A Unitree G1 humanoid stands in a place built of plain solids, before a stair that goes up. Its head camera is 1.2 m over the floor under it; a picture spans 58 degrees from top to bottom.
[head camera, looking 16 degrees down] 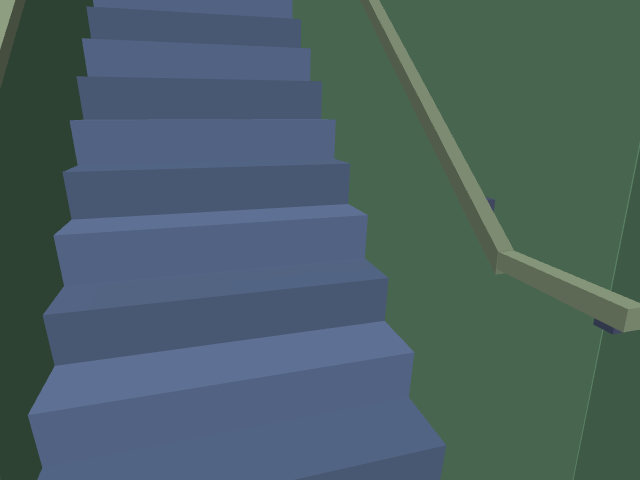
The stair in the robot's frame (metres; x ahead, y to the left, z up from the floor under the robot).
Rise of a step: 0.20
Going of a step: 0.23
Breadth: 1.20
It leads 16 degrees to the left of straight ahead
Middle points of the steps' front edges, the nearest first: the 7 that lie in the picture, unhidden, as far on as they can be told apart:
1.20 0.24 0.39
1.43 0.31 0.59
1.65 0.37 0.79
1.87 0.44 0.99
2.09 0.50 1.18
2.33 0.57 1.38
2.56 0.63 1.58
